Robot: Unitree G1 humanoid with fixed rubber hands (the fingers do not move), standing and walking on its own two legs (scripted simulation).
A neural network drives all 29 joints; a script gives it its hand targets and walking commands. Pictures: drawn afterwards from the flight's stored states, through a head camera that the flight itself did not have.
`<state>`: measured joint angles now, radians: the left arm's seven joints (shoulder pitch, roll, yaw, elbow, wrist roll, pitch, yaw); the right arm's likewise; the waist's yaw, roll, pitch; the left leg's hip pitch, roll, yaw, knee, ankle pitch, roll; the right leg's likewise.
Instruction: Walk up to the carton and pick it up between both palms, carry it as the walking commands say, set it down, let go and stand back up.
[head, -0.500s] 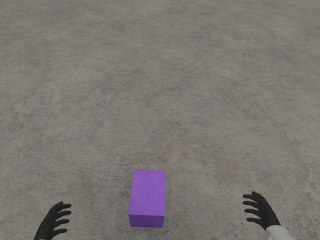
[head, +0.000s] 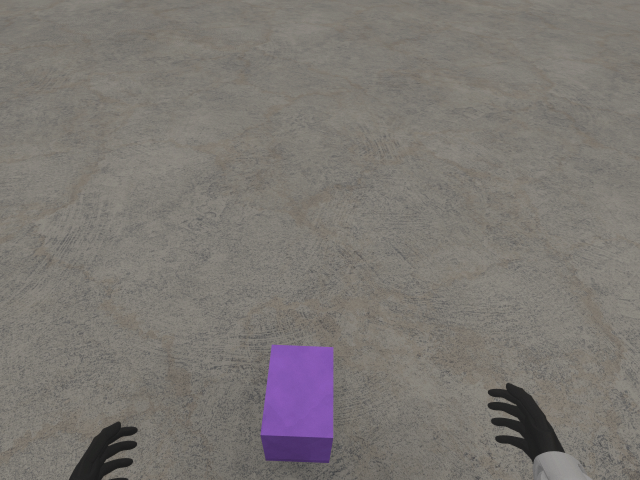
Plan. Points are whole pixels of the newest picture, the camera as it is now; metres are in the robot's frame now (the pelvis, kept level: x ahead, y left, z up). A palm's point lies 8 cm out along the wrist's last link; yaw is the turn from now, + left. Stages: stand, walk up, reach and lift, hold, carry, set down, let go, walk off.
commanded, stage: stand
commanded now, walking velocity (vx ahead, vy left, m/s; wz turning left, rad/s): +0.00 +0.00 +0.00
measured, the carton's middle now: (300, 403) +0.48 +0.05 -0.66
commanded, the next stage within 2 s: none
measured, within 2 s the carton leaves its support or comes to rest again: neither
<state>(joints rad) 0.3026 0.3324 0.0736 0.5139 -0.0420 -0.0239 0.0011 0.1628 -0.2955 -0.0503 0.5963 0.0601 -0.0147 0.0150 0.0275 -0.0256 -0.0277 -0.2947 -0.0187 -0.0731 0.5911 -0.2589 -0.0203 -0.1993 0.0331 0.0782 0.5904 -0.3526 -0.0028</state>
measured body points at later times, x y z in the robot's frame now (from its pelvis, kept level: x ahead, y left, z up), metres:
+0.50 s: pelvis -0.01 +0.01 +0.00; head -0.04 +0.02 +0.45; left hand +0.13 +0.30 -0.07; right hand +0.18 -0.26 -0.05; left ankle +0.04 +0.13 -0.73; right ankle -0.02 -0.13 -0.73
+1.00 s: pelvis -0.01 +0.01 +0.00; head -0.04 +0.02 +0.45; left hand +0.13 +0.30 -0.07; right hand +0.18 -0.27 -0.05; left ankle +0.04 +0.13 -0.73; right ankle -0.02 -0.13 -0.73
